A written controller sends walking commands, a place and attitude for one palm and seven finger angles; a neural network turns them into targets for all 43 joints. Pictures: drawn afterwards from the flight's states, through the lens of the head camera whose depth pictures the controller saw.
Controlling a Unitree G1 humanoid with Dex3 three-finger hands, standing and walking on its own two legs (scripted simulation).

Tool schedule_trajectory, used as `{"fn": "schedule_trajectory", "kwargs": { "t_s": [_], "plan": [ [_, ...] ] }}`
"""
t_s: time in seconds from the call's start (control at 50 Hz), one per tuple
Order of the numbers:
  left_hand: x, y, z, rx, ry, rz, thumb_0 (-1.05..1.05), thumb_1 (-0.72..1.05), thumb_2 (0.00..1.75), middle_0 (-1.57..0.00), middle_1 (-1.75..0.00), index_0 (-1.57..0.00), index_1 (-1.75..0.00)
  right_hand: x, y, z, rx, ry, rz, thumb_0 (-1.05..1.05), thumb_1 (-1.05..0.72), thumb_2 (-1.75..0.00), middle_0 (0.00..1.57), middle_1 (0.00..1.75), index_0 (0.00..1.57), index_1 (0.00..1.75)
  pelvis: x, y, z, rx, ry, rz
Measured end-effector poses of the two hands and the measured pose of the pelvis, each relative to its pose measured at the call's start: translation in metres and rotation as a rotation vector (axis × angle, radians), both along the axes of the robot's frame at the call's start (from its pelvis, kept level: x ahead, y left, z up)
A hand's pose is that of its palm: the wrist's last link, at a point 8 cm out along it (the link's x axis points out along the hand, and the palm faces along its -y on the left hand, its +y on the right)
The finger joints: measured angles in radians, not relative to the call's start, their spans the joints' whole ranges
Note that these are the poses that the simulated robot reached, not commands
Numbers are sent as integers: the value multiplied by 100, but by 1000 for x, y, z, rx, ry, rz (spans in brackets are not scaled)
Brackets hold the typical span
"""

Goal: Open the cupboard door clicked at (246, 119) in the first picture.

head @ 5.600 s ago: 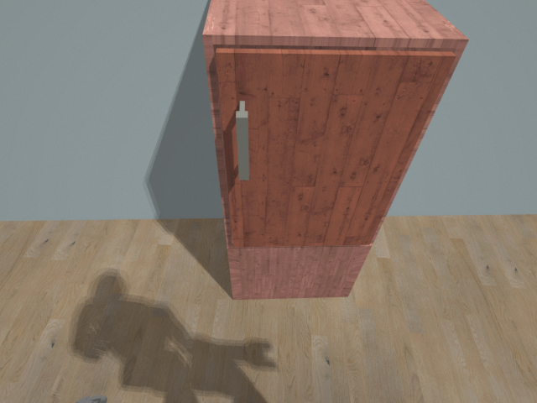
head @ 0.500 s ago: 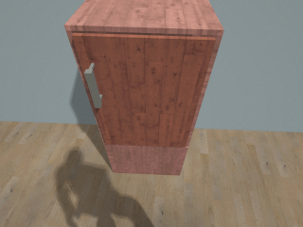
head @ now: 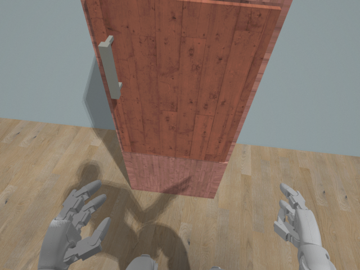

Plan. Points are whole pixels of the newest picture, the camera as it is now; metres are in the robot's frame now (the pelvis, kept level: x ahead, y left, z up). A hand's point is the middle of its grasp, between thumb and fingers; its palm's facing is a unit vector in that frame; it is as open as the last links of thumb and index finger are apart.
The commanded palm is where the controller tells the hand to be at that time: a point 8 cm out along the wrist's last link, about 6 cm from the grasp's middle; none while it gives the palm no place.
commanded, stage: raise the hand with hooked fingers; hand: left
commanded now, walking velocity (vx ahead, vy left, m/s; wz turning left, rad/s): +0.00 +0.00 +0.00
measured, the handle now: (113, 68) +0.56 +0.24 +0.14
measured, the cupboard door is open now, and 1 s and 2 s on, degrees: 0 0 0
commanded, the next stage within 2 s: move the hooked fingers beside the handle in 1.64 s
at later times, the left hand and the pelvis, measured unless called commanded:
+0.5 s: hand (67, 191) +0.23 +0.24 +0.09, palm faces +0.02 -1.00 -0.06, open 11.8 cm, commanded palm +0.20 +0.29 +0.10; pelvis +0.01 +0.02 +0.02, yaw +0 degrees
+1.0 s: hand (34, 153) +0.28 +0.30 +0.14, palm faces +0.04 -1.00 -0.04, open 13.9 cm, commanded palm +0.25 +0.34 +0.15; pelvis +0.01 +0.03 +0.05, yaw +1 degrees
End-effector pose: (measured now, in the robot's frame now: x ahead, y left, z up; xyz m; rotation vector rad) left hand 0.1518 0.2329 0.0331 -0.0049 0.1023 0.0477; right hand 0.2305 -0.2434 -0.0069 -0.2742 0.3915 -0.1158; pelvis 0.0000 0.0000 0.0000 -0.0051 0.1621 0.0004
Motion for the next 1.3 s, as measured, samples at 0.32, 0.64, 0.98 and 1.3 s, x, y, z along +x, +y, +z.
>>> {"fn": "schedule_trajectory", "kwargs": {
  "t_s": [0.32,0.64,0.98,1.3],
  "plan": [
    [48,38,41,44,-30,-70,1,19,60,-25,-75,-25,-76,-73,35,-64,110,303,-35,1,-90,-90,21,30,21,30,-1,2,10,-34,18,18],
    [66,73,70,62,-103,-33,0,-18,44,-28,-99,-28,-100,-84,4,-24,-13,258,-111,2,-91,-90,20,30,20,30,6,22,30,-28,-28,6],
    [98,115,109,49,-116,-7,-1,-47,32,-30,-118,-30,-119,-49,52,-6,44,190,9,1,-90,-90,20,30,21,30,8,29,45,-32,-85,18],
    [132,124,130,40,-109,-33,-1,-49,31,-30,-120,-30,-120,-78,21,-9,14,275,-75,1,-90,-90,20,30,21,30,12,25,53,-22,-90,3]
  ]
}}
